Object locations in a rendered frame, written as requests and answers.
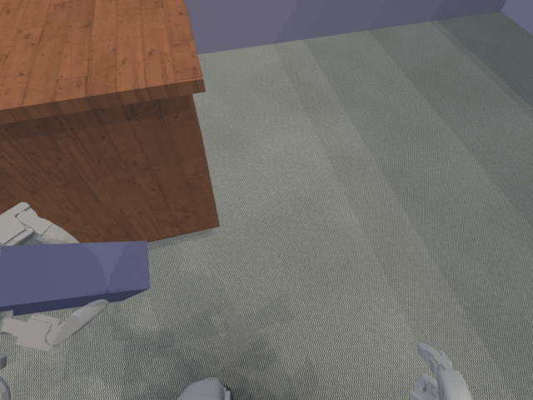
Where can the table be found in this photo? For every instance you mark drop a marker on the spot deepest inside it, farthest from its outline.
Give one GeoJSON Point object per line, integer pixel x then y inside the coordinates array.
{"type": "Point", "coordinates": [98, 127]}

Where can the left robot thigh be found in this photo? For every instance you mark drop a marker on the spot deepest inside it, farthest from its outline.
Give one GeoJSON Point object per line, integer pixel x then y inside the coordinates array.
{"type": "Point", "coordinates": [206, 390]}

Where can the sponge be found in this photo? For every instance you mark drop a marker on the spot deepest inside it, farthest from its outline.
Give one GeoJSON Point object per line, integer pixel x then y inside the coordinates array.
{"type": "Point", "coordinates": [47, 277]}

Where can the left robot hand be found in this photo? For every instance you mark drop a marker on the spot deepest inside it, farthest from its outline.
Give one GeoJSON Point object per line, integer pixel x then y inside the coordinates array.
{"type": "Point", "coordinates": [20, 225]}

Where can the right robot hand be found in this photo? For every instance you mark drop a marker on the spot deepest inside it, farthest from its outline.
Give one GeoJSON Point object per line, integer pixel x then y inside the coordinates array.
{"type": "Point", "coordinates": [450, 385]}

